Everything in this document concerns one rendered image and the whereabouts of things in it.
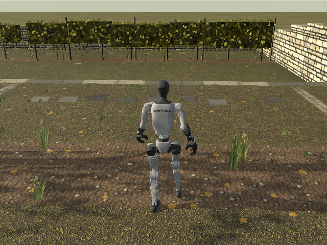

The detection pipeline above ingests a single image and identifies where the right robot hand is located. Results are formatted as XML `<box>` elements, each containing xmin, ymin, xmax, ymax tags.
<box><xmin>185</xmin><ymin>142</ymin><xmax>197</xmax><ymax>155</ymax></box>

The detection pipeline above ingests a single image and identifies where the right robot shin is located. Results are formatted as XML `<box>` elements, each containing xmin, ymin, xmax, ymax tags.
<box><xmin>173</xmin><ymin>161</ymin><xmax>181</xmax><ymax>191</ymax></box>

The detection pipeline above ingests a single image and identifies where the left robot hand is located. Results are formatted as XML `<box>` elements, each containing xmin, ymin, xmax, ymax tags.
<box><xmin>136</xmin><ymin>135</ymin><xmax>148</xmax><ymax>143</ymax></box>

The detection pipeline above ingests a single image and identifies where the robot right forearm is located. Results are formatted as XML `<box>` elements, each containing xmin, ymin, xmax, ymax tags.
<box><xmin>184</xmin><ymin>123</ymin><xmax>195</xmax><ymax>145</ymax></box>

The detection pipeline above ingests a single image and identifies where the robot left forearm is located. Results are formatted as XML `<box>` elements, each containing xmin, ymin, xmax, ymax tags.
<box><xmin>137</xmin><ymin>121</ymin><xmax>145</xmax><ymax>137</ymax></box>

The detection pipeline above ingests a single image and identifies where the humanoid robot torso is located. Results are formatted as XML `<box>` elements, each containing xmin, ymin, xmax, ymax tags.
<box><xmin>151</xmin><ymin>101</ymin><xmax>175</xmax><ymax>153</ymax></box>

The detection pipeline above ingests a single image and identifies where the robot left upper arm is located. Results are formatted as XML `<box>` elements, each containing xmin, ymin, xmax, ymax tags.
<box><xmin>139</xmin><ymin>102</ymin><xmax>153</xmax><ymax>129</ymax></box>

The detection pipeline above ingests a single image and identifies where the robot right upper arm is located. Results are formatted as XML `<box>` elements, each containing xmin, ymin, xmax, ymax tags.
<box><xmin>174</xmin><ymin>103</ymin><xmax>188</xmax><ymax>131</ymax></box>

